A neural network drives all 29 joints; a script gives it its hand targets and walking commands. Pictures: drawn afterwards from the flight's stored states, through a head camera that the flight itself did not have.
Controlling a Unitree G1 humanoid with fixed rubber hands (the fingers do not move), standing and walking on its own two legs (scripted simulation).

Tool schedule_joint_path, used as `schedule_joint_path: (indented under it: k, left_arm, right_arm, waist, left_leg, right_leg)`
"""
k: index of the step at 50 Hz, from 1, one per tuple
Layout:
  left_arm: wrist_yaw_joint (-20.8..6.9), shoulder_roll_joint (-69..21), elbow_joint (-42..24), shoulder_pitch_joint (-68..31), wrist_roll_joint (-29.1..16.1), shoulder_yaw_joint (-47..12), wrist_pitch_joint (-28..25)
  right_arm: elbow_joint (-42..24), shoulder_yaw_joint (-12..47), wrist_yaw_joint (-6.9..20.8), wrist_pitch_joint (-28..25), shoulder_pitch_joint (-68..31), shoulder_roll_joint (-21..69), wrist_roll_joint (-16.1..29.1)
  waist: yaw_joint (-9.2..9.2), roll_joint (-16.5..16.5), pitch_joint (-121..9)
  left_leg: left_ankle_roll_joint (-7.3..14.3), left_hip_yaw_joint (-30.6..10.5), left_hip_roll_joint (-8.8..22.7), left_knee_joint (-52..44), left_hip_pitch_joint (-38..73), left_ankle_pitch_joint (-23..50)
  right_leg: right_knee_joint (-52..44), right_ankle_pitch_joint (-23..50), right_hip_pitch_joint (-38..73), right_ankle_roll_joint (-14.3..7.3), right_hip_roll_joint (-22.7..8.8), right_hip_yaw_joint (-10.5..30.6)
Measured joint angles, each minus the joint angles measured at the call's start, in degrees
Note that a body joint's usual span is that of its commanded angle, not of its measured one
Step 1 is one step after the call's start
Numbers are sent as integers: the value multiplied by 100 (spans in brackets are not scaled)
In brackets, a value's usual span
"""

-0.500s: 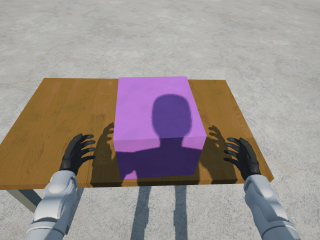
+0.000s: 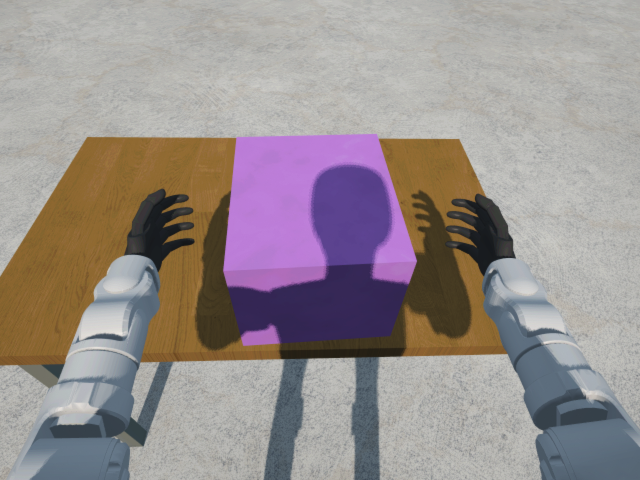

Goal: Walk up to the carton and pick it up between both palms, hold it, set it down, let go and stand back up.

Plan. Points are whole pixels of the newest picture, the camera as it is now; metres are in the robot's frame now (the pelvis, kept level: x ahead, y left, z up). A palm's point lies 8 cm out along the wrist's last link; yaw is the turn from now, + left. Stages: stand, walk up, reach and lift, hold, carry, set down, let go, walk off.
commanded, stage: reach and lift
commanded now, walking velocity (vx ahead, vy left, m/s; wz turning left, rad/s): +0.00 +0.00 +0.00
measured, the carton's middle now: (312, 235) +0.50 +0.05 +0.00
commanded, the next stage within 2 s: none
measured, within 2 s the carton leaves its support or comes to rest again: neither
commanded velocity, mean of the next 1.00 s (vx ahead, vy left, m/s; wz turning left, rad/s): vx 0.00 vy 0.00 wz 0.00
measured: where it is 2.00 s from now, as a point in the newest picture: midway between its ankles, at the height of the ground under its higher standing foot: outside the picture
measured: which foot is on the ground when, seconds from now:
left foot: down 0.00-1.00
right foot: down 0.00-1.00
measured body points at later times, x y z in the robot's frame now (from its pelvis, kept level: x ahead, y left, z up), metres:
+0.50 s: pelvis -0.01 +0.00 -0.01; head +0.04 +0.01 +0.44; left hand +0.44 +0.25 +0.13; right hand +0.47 -0.19 +0.13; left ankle -0.01 +0.14 -0.75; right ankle +0.00 -0.12 -0.75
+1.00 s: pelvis -0.02 +0.01 -0.02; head +0.10 +0.01 +0.41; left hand +0.44 +0.25 +0.02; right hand +0.46 -0.19 +0.02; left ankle -0.01 +0.14 -0.75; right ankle +0.00 -0.12 -0.75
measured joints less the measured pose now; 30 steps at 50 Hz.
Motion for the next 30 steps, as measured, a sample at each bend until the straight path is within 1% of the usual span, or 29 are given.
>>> schedule_joint_path:
  k: [11, 22, 26, 30]
  left_arm:
    - [77, 129, 1063, -1037, -257, -281, -177]
    - [176, 272, 2356, -2180, -642, -674, -490]
    - [189, 330, 2854, -2594, -775, -826, -634]
    - [142, 332, 3393, -2898, -806, -914, -904]
  right_arm:
    - [998, 163, 64, 110, -1077, -220, 227]
    - [2033, 463, 196, 131, -2174, -427, 504]
    - [2430, 573, 251, 94, -2558, -465, 593]
    - [2832, 672, 301, -62, -2810, -464, 663]
  waist:
    - [71, 27, -327]
    - [103, 45, -705]
    - [95, 52, -810]
    - [71, 59, -852]
  left_leg:
    - [10, 4, 10, 96, -542, 42]
    - [29, 9, 8, 231, -1207, 93]
    - [37, 0, 2, 296, -1438, 104]
    - [50, -16, -14, 337, -1589, 116]
  right_leg:
    - [-7, 104, -498, 14, 8, 11]
    - [99, 176, -1156, 46, 4, 25]
    - [165, 184, -1384, 59, -3, 19]
    - [204, 190, -1526, 74, -18, 6]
